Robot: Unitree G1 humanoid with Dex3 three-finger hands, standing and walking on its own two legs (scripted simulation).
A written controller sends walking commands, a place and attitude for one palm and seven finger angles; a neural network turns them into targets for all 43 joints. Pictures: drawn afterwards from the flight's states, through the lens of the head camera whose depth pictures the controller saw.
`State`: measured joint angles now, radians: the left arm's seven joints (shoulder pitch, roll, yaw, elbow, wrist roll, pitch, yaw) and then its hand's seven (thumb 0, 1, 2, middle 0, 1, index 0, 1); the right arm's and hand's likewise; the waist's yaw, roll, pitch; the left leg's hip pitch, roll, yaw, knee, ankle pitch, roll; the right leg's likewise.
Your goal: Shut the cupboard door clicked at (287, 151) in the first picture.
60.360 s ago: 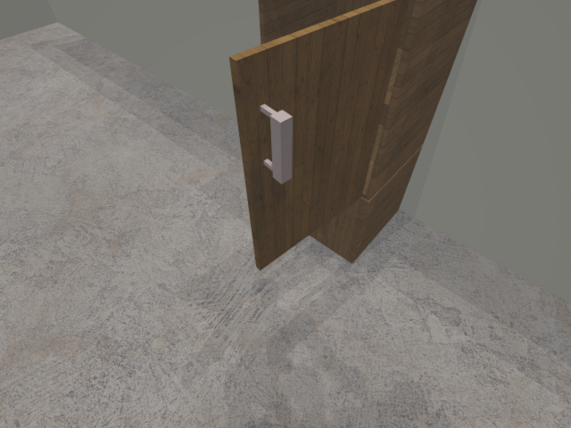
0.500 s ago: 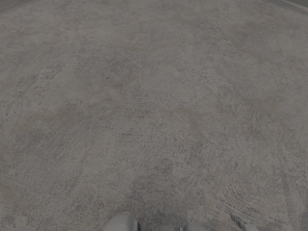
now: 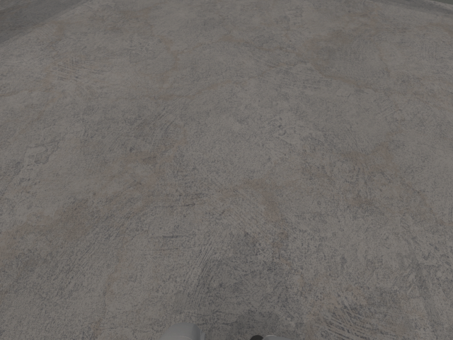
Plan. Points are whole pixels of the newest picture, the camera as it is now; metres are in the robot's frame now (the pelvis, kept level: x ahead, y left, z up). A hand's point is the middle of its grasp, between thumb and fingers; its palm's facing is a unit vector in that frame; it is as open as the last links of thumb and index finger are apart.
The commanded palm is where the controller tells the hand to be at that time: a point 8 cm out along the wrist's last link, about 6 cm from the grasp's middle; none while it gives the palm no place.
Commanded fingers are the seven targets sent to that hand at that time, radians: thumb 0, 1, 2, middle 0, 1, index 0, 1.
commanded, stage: turn to face it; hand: left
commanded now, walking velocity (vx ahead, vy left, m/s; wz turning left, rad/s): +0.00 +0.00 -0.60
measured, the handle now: out of the picture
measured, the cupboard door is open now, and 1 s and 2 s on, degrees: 28 28 28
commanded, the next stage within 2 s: none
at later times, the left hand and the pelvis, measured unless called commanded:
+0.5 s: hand (131, 297) +0.21 +0.22 -0.16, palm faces -0.27 -0.93 -0.23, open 7.4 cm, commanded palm none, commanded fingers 0.00 0.90 0.90 -0.20 -0.30 -0.20 -0.30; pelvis +0.04 +0.04 +0.01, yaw -19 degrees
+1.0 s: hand (159, 278) +0.25 +0.17 -0.18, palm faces -0.53 -0.83 -0.19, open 7.4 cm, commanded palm none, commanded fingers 0.00 0.90 0.90 -0.20 -0.30 -0.20 -0.30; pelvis +0.07 +0.05 -0.01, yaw -36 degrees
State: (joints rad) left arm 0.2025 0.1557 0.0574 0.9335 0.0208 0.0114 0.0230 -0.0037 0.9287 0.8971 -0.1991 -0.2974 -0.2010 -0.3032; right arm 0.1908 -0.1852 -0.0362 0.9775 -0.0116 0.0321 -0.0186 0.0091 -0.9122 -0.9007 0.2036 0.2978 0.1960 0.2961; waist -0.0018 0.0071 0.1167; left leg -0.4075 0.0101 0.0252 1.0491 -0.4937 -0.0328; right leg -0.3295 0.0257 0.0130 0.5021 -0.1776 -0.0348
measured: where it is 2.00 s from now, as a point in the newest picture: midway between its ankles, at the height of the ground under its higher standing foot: outside the picture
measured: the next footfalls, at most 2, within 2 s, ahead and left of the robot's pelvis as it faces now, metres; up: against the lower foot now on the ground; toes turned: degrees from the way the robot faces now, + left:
left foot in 0.18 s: +0.08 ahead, +0.15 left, +0.00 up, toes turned -6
right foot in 0.58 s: +0.02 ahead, -0.10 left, +0.00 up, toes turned -26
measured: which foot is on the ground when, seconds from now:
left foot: up 0.00-0.16, down 0.18-0.60, up 0.62-0.94, down 0.96-1.00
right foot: down 0.00-0.18, up 0.20-0.56, down 0.58-0.96, up 0.98-1.00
